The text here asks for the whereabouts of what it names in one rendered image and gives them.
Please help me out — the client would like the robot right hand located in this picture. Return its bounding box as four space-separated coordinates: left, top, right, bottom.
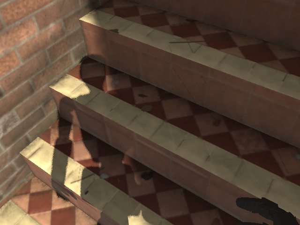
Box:
235 197 299 225

